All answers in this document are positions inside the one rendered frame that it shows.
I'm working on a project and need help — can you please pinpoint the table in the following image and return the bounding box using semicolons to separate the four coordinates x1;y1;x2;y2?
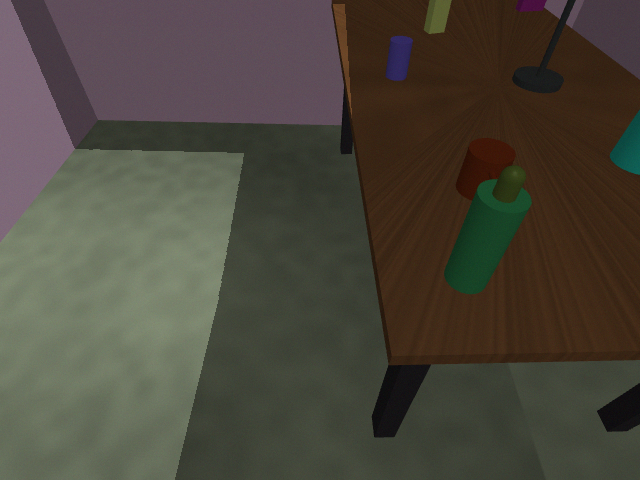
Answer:
332;0;640;438

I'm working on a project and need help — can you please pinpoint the desk lamp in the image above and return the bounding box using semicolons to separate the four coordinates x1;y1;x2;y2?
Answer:
512;0;576;93

